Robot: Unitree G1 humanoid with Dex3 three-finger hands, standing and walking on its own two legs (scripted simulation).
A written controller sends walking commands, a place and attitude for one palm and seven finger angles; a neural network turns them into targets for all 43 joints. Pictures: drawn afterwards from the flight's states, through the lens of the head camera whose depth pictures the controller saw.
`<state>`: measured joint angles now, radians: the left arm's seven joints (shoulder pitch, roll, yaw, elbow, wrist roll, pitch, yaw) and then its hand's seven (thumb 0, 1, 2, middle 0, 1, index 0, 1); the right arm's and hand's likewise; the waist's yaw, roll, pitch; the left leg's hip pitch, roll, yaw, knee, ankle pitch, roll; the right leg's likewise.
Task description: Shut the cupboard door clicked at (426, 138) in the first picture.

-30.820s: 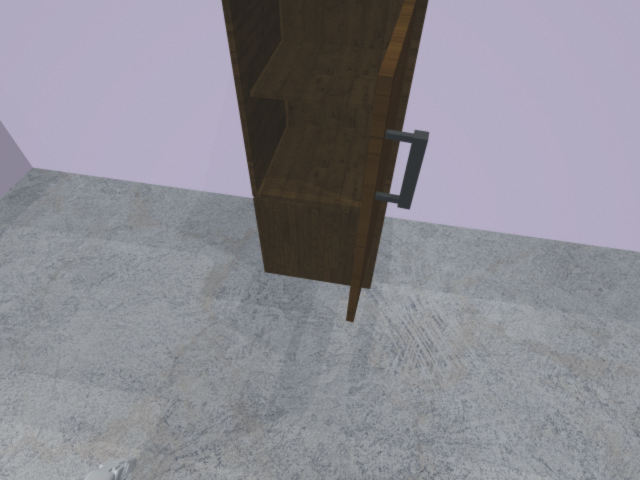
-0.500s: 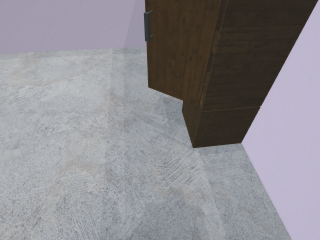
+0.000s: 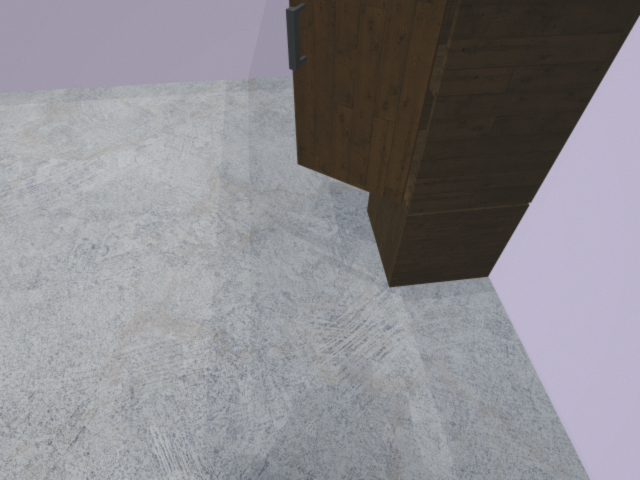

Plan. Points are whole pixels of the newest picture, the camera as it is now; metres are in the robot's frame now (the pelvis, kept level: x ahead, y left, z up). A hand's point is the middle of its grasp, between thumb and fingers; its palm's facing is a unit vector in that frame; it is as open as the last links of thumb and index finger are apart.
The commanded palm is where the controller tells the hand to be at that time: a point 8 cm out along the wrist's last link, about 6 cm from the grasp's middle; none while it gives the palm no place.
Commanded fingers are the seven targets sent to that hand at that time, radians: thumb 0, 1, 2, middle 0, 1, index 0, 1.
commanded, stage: look to check the result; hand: left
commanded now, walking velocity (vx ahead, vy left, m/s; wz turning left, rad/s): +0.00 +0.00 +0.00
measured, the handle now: (298, 37) +1.05 +0.10 +0.08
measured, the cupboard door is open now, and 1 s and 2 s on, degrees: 52 52 52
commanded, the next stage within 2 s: walk to a spot facing it in 0.20 s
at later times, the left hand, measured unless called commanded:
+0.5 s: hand out of the picture +0.03 +0.17 -0.18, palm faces +0.05 -0.98 -0.21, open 7.3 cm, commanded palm none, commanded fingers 0.00 0.90 0.90 -0.20 -0.30 -0.20 -0.30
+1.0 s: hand out of the picture +0.06 +0.23 -0.16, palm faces +0.30 -0.92 -0.26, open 7.3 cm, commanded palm none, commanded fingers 0.00 0.90 0.90 -0.20 -0.30 -0.20 -0.30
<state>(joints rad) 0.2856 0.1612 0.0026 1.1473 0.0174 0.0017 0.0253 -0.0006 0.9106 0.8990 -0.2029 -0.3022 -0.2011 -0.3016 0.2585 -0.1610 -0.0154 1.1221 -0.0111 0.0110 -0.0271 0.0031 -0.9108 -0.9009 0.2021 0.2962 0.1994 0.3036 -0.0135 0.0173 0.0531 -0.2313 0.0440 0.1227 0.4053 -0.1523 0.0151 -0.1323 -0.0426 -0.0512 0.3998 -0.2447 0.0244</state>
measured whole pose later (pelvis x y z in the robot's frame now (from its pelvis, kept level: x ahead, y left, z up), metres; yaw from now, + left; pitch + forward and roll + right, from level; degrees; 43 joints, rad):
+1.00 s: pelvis +0.00 +0.00 +0.00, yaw +20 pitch +2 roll -2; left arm 0.09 0.23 0.07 0.89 0.02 0.05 0.01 0.00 0.91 0.90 -0.20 -0.30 -0.20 -0.30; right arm 0.21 -0.23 -0.06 0.95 -0.03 0.04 -0.01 0.00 -0.91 -0.90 0.20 0.30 0.20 0.30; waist -0.05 0.03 0.10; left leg -0.36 -0.05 -0.08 0.45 -0.13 0.05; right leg -0.43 -0.03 0.01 0.88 -0.41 0.06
